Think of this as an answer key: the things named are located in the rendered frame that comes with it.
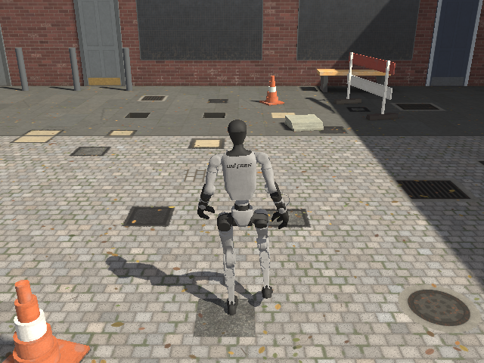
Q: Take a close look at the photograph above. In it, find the left robot upper arm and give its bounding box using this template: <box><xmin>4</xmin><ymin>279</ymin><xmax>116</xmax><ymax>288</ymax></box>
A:
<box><xmin>203</xmin><ymin>154</ymin><xmax>223</xmax><ymax>195</ymax></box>

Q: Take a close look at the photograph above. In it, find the robot left hand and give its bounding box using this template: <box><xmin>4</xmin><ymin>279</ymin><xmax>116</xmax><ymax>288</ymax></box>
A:
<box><xmin>197</xmin><ymin>206</ymin><xmax>215</xmax><ymax>219</ymax></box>

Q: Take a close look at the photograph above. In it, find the left robot forearm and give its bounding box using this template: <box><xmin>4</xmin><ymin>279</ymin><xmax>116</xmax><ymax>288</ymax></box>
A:
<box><xmin>198</xmin><ymin>184</ymin><xmax>212</xmax><ymax>209</ymax></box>

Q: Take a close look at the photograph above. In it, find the robot right hand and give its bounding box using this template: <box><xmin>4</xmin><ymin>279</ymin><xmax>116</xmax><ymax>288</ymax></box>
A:
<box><xmin>271</xmin><ymin>211</ymin><xmax>289</xmax><ymax>229</ymax></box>

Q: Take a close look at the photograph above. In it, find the robot left foot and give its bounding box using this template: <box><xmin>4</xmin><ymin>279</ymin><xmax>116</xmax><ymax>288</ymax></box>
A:
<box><xmin>227</xmin><ymin>295</ymin><xmax>238</xmax><ymax>315</ymax></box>

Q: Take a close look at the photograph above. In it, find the robot torso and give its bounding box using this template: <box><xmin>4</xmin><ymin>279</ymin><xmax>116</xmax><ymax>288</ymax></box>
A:
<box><xmin>222</xmin><ymin>148</ymin><xmax>257</xmax><ymax>227</ymax></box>

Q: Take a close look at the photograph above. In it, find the right robot forearm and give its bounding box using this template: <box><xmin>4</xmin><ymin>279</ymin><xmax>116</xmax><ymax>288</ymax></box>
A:
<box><xmin>270</xmin><ymin>182</ymin><xmax>287</xmax><ymax>214</ymax></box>

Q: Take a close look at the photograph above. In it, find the right robot upper arm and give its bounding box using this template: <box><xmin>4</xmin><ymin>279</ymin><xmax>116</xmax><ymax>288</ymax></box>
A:
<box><xmin>254</xmin><ymin>151</ymin><xmax>277</xmax><ymax>194</ymax></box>

